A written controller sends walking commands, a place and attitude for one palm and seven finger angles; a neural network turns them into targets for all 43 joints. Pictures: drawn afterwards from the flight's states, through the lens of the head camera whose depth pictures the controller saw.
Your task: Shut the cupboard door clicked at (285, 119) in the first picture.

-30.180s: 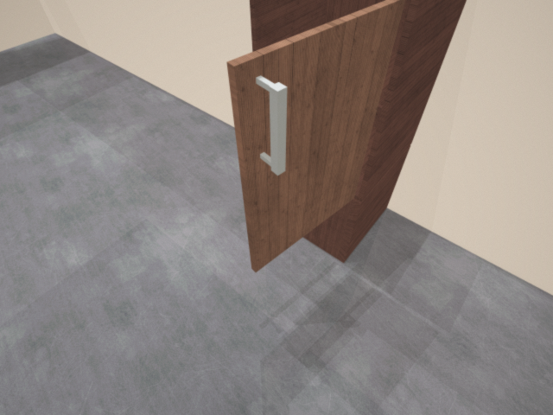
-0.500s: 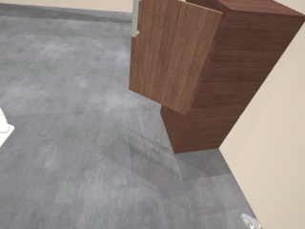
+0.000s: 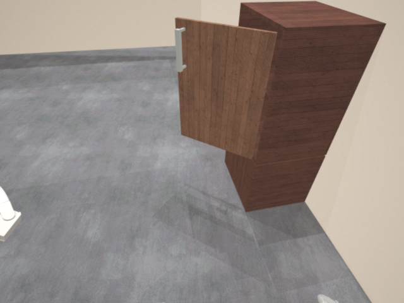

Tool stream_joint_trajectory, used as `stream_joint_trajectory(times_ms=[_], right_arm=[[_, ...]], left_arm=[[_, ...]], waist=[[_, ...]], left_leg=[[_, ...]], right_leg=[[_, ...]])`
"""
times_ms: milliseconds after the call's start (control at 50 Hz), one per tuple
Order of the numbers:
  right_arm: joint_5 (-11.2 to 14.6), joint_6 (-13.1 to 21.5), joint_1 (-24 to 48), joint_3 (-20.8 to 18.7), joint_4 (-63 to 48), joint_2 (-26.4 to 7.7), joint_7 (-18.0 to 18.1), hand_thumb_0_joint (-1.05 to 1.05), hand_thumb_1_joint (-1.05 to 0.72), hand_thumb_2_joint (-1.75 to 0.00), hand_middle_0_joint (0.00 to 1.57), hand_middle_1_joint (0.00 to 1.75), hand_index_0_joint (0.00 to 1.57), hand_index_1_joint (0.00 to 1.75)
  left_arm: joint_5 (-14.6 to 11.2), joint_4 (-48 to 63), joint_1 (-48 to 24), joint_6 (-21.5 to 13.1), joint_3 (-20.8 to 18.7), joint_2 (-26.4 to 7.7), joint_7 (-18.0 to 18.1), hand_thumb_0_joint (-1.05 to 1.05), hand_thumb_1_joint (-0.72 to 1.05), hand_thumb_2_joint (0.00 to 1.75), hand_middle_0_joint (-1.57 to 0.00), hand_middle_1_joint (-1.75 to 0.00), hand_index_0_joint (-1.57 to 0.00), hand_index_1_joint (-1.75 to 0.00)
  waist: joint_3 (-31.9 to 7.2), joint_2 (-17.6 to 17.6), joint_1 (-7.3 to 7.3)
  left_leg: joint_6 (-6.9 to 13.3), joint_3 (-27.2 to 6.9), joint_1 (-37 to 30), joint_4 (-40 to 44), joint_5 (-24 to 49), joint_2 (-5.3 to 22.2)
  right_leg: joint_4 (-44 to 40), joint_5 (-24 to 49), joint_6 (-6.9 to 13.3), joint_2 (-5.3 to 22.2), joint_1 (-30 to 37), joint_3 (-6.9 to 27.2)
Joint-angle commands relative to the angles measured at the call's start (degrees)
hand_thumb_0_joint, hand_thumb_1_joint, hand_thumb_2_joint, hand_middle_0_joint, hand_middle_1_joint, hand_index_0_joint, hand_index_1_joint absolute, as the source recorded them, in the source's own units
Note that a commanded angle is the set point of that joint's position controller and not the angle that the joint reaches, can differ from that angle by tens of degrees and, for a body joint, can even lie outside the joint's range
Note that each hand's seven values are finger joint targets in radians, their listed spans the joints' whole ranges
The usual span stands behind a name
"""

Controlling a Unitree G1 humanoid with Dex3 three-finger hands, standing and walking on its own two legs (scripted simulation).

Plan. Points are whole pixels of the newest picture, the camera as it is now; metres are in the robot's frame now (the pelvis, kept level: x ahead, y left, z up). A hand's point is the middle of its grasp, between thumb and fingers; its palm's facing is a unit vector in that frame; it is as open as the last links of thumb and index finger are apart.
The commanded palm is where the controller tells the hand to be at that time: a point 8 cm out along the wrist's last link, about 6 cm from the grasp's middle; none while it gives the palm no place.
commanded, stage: stop stepping back and stand still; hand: left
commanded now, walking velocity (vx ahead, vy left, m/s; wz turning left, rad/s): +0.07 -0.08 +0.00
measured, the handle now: (181, 50) +1.05 +0.19 +0.13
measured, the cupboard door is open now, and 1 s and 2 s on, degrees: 49 49 49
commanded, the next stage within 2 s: let the arm hang, fingers relaxed in 1.40 s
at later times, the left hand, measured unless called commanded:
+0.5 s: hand (47, 197) +0.23 +0.29 +0.15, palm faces +0.45 -0.74 -0.50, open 7.4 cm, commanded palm +0.19 +0.32 +0.18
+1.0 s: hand (35, 200) +0.23 +0.31 +0.14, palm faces +0.43 -0.79 -0.44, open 7.4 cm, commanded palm +0.18 +0.34 +0.18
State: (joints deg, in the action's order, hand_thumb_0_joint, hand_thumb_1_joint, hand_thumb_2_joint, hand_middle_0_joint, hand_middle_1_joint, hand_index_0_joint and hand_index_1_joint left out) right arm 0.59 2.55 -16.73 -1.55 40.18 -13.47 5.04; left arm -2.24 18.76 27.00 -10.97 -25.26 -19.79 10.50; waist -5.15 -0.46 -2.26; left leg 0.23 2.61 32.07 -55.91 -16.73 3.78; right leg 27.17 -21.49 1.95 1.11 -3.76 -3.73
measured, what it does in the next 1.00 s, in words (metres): steps on the spot: left foot, then right foot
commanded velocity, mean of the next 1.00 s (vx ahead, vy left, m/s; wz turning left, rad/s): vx -0.02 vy -0.03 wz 0.00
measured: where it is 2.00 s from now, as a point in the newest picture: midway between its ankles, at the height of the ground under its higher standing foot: outside the picture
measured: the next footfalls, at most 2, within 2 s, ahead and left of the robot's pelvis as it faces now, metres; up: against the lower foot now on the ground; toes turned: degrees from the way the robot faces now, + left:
left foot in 0.12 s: +0.10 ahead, +0.15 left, +0.00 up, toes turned +4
right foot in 0.30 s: +0.05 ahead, -0.07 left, +0.00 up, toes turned -1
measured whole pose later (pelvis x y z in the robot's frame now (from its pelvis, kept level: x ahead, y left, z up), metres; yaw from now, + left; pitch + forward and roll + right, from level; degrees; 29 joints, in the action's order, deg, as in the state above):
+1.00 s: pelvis +0.04 +0.04 +0.00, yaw +0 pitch +0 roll -1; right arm 1.4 2.2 -13.1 0.6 35.2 -11.4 4.8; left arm -3.1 25.7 33.2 -9.1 -22.4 -22.7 9.2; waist -0.4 -0.1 -0.2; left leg 1.2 3.1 16.1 -29.4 -13.6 1.4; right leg 25.9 -16.4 0.4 -1.1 -9.8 -2.0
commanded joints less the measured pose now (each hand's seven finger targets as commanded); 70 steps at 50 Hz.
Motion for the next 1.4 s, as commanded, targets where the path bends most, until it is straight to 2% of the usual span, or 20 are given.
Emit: stream_joint_trajectory(times_ms=[0, 60, 80, 100, 120, 160, 260, 340, 360, 420, 460, 520, 560, 600, 660, 760, 860, 1000, 1160, 1380], right_arm=[[-0.5, 5.8, 13.1, -1.1, -10.7, -4.5, 1.4, 0.00, -0.90, -0.90, 0.20, 0.30, 0.20, 0.30], [-0.7, 7.2, 9.8, -2.0, -11.6, -5.3, 1.4, 0.00, -0.90, -0.90, 0.20, 0.30, 0.20, 0.30], [-0.3, 7.3, 8.4, -2.5, -12.2, -6.4, 1.3, 0.00, -0.90, -0.90, 0.20, 0.30, 0.20, 0.30], [-0.2, 6.9, 8.0, -3.1, -13.2, -7.7, 1.0, 0.00, -0.90, -0.90, 0.20, 0.30, 0.20, 0.30], [-0.9, 6.7, 7.8, -2.3, -13.8, -6.0, 0.2, 0.00, -0.90, -0.90, 0.20, 0.30, 0.20, 0.30], [-1.1, 6.3, 8.6, -2.0, -12.7, -4.6, -0.7, 0.00, -0.90, -0.90, 0.20, 0.30, 0.20, 0.30], [0.5, 5.9, 7.4, -1.1, -12.9, -4.6, -2.1, 0.00, -0.90, -0.90, 0.20, 0.30, 0.20, 0.30], [0.8, 4.4, 7.2, -1.2, -12.6, -3.8, -2.4, 0.00, -0.90, -0.90, 0.20, 0.30, 0.20, 0.30], [0.9, 4.1, 8.1, -1.2, -12.4, -3.9, -2.3, 0.00, -0.90, -0.90, 0.20, 0.30, 0.20, 0.30], [0.5, 4.5, 9.3, 0.3, -11.3, -3.4, -1.3, 0.00, -0.90, -0.90, 0.20, 0.30, 0.20, 0.30], [0.3, 4.8, 9.5, 0.2, -11.1, -3.5, -0.3, 0.00, -0.90, -0.90, 0.20, 0.30, 0.20, 0.30], [0.5, 5.2, 9.2, -1.1, -11.8, -5.1, 0.4, 0.00, -0.90, -0.90, 0.20, 0.30, 0.20, 0.30], [0.4, 4.8, 9.2, -0.7, -12.8, -4.5, -0.3, 0.00, -0.90, -0.90, 0.20, 0.30, 0.20, 0.30], [0.5, 4.4, 9.8, -0.7, -13.1, -4.6, -1.0, 0.00, -0.90, -0.90, 0.20, 0.30, 0.20, 0.30], [0.8, 3.4, 9.1, -0.6, -13.6, -4.3, -1.2, 0.00, -0.90, -0.90, 0.20, 0.30, 0.20, 0.30], [1.2, 1.5, 8.0, -1.1, -13.9, -4.5, -1.2, 0.00, -0.90, -0.90, 0.20, 0.30, 0.20, 0.30], [1.1, 1.8, 9.0, -0.7, -14.5, -5.1, -0.3, 0.00, -0.90, -0.90, 0.20, 0.30, 0.20, 0.30], [0.2, 4.3, 9.8, -0.1, -13.5, -5.5, 0.5, 0.00, -0.90, -0.90, 0.20, 0.30, 0.20, 0.30], [0.1, 4.2, 8.8, 0.1, -12.9, -4.6, -0.2, 0.00, -0.90, -0.90, 0.20, 0.30, 0.20, 0.30], [0.1, 5.5, 9.5, 0.1, -13.1, -4.9, 0.1, 0.00, -0.90, -0.90, 0.20, 0.30, 0.20, 0.30]], left_arm=[[1.5, 19.7, -19.7, -4.4, 1.4, -14.2, 0.6, 0.00, 0.90, 0.90, -0.20, -0.30, -0.20, -0.30], [0.8, 28.3, -12.0, -5.6, -3.7, -17.0, 1.1, 0.00, 0.90, 0.90, -0.20, -0.30, -0.20, -0.30], [0.1, 31.5, -8.2, -6.4, -6.2, -18.1, 1.2, 0.00, 0.90, 0.90, -0.20, -0.30, -0.20, -0.30], [-0.1, 33.5, -3.5, -6.9, -9.3, -19.8, 1.4, 0.00, 0.90, 0.90, -0.20, -0.30, -0.20, -0.30], [-0.3, 34.1, -2.7, -7.6, -9.3, -19.4, 1.2, 0.00, 0.90, 0.90, -0.20, -0.30, -0.20, -0.30], [-1.8, 27.8, 1.2, -6.0, -11.4, -18.9, 0.3, 0.00, 0.90, 0.90, -0.20, -0.30, -0.20, -0.30], [-1.8, 19.9, 9.6, -3.8, -11.1, -16.0, -0.5, 0.00, 0.90, 0.90, -0.20, -0.30, -0.20, -0.30], [-2.1, 15.1, 10.2, -1.4, -7.1, -13.6, -0.9, 0.00, 0.90, 0.90, -0.20, -0.30, -0.20, -0.30], [-2.0, 15.2, 8.7, -1.3, -5.7, -12.8, -0.7, 0.00, 0.90, 0.90, -0.20, -0.30, -0.20, -0.30], [-0.6, 15.6, 1.0, -2.0, -4.6, -13.8, 0.1, 0.00, 0.90, 0.90, -0.20, -0.30, -0.20, -0.30], [-0.1, 18.1, -3.9, -2.8, -4.2, -14.6, 0.4, 0.00, 0.90, 0.90, -0.20, -0.30, -0.20, -0.30], [0.1, 26.1, -5.3, -3.6, -4.3, -15.9, 0.9, 0.00, 0.90, 0.90, -0.20, -0.30, -0.20, -0.30], [0.5, 26.3, -1.0, -3.6, -5.3, -16.3, 0.8, 0.00, 0.90, 0.90, -0.20, -0.30, -0.20, -0.30], [0.6, 27.4, 1.8, -3.8, -7.2, -17.3, 0.6, 0.00, 0.90, 0.90, -0.20, -0.30, -0.20, -0.30], [-0.4, 22.1, 7.4, -4.1, -8.2, -15.7, 0.3, 0.00, 0.90, 0.90, -0.20, -0.30, -0.20, -0.30], [-1.8, 16.2, 10.9, -3.2, -8.4, -14.5, -0.2, 0.00, 0.90, 0.90, -0.20, -0.30, -0.20, -0.30], [-1.6, 18.1, 7.4, -2.4, -5.4, -13.9, -0.6, 0.00, 0.90, 0.90, -0.20, -0.30, -0.20, -0.30], [0.1, 24.9, -2.0, -3.0, -4.7, -15.8, 0.4, 0.00, 0.90, 0.90, -0.20, -0.30, -0.20, -0.30], [0.0, 15.6, 1.8, -2.9, -3.8, -12.0, -0.1, 0.00, 0.90, 0.90, -0.20, -0.30, -0.20, -0.30], [0.8, 20.8, -1.4, -3.4, -3.2, -13.2, 0.0, 0.00, 0.90, 0.90, -0.20, -0.30, -0.20, -0.30]], waist=[[12.9, -8.3, 1.89], [8.0, 0.8, 2.37], [3.4, 10.9, 2.99], [-2.2, 23.9, 1.86], [-3.4, 23.3, 2.09], [-1.2, 18.2, 2.48], [-0.7, 10.1, 2.57], [2.7, -11.1, 3.26], [3.6, -12.8, 2.96], [1.1, -9.0, 2.99], [-1.9, -6.4, 2.97], [-6.6, 5.6, 2.26], [-4.3, 11.2, 1.81], [-1.4, 13.3, 1.70], [0.5, 7.7, 2.39], [-4.1, 0.2, 3.29], [-3.6, 2.6, 2.71], [0.0, 8.4, 2.01], [5.0, 4.6, 2.37], [1.3, 6.3, 1.86]], left_leg=[[1.0, 5.1, -11.9, 13.9, 2.0, -0.9], [1.3, 5.0, -23.7, 25.9, 4.8, -2.3], [2.2, -1.5, -30.6, 30.5, 8.6, 0.9], [4.6, -13.7, -38.2, 31.7, 21.8, 9.6], [7.5, -20.6, -37.6, 34.9, 32.1, 13.3], [9.0, -19.0, -25.6, 38.4, 21.2, 14.4], [2.7, -2.3, -13.7, 31.9, 8.1, 8.3], [-1.0, -0.2, -9.8, 15.5, -3.8, -1.4], [-0.9, -1.3, -7.6, 11.6, -5.5, -1.5], [-0.3, -1.9, -6.2, 17.0, -4.8, -1.4], [0.3, 0.0, -13.5, 26.0, 5.3, -2.8], [3.2, -4.5, -31.5, 27.9, 38.2, 3.6], [4.1, -6.3, -30.3, 27.4, 43.4, 5.1], [2.4, -5.9, -22.7, 28.8, 35.2, 4.3], [0.9, -4.4, -14.9, 28.8, 21.5, 2.3], [0.0, -2.5, -17.6, 25.9, 23.3, 1.4], [1.2, -4.0, -19.4, 29.6, 23.2, 2.8], [1.8, -6.5, -16.5, 35.3, 6.1, 2.4], [1.2, -6.8, -12.1, 38.1, -7.6, 1.6], [1.8, -7.6, -13.7, 39.4, -5.0, 1.8]], right_leg=[[-12.9, -4.2, 7.1, 12.1, -17.4, 7.3], [-1.8, 5.7, 5.3, 8.5, -15.2, 4.6], [9.1, 8.9, 2.7, 5.4, -16.6, 2.3], [20.1, 0.7, -0.4, 0.0, -21.3, -1.5], [26.2, -10.6, -1.0, -2.8, -21.7, 0.8], [23.5, -10.6, -2.2, -0.9, -16.8, 3.8], [-1.3, 7.3, -3.2, -1.4, -2.0, 0.8], [-12.7, 12.1, 2.7, 11.7, -9.4, 22.7], [-11.8, 18.4, 3.6, 12.7, -8.0, 21.7], [-3.2, 41.0, 4.3, 11.8, 1.2, 14.2], [0.8, 46.9, 1.7, 8.6, 3.3, 9.4], [7.2, 38.2, -3.6, 3.1, -5.5, 4.5], [4.9, 26.5, -3.5, 1.0, -7.8, 3.9], [0.7, 22.7, -2.1, 0.6, -3.9, 3.8], [-2.5, 25.8, -0.9, 2.4, -0.6, 6.9], [-1.8, 37.7, -0.5, 5.0, -0.1, 8.6], [-1.8, 29.9, -2.3, 2.3, -2.4, 6.2], [-4.7, 12.7, -2.0, 1.3, -4.1, 5.8], [-9.5, 2.9, -1.5, 0.9, -6.6, 6.4], [-7.1, 7.5, -2.0, 0.0, -3.5, 4.9]])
